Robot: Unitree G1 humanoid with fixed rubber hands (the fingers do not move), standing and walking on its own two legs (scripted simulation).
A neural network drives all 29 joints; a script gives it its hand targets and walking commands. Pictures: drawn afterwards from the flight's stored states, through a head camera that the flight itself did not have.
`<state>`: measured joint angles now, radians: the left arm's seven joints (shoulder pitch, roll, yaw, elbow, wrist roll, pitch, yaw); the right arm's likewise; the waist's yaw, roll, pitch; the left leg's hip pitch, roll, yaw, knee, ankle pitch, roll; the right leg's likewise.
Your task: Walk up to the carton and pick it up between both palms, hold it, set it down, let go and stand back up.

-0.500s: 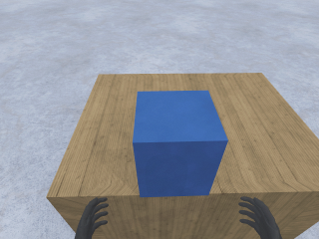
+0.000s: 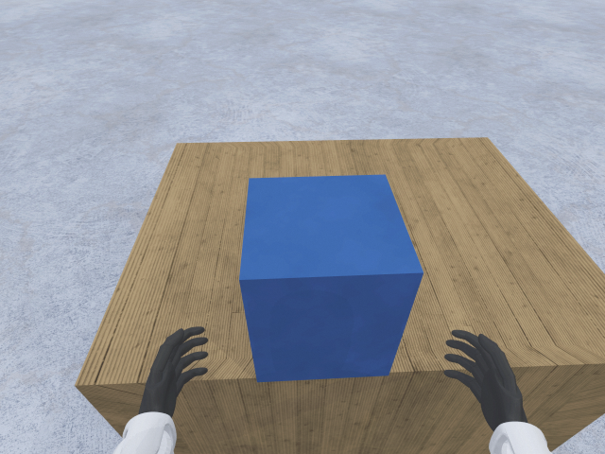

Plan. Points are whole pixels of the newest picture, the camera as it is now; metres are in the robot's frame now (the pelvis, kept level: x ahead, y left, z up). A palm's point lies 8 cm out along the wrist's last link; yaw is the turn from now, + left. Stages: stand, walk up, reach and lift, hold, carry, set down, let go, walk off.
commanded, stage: reach and lift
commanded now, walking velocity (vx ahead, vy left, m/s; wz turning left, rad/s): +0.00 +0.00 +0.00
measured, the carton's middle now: (320, 279) +0.39 +0.04 +0.03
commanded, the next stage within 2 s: none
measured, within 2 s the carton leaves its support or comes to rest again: neither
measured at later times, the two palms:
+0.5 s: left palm (157, 324) +0.26 +0.23 +0.09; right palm (505, 330) +0.29 -0.19 +0.08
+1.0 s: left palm (162, 250) +0.33 +0.24 +0.14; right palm (500, 253) +0.36 -0.19 +0.14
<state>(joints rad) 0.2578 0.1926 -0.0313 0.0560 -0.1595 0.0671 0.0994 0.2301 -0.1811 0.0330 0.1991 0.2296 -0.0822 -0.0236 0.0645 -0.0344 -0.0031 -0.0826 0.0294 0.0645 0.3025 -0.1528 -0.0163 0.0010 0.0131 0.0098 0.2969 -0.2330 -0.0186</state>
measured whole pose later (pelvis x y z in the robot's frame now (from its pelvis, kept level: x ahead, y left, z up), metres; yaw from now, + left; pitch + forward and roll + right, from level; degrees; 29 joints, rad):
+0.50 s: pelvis -0.02 +0.00 +0.00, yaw -1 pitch -1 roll +0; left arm -0.07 0.22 0.12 -0.03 -0.21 0.45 0.07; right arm -0.11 -0.29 0.02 0.12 0.30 0.21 -0.07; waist 0.06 -0.01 -0.01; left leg -0.17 0.04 0.07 0.29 -0.11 -0.02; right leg -0.11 0.02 0.02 0.33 -0.21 -0.02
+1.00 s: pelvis -0.03 +0.00 +0.00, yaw +0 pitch +4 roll +0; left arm -0.49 0.29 0.20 0.15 -0.20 0.64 0.07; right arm -0.57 -0.36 0.04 0.43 0.40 0.34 -0.07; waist 0.02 -0.03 -0.06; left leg -0.29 0.05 0.05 0.33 -0.10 -0.02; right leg -0.22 0.03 0.00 0.34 -0.19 -0.02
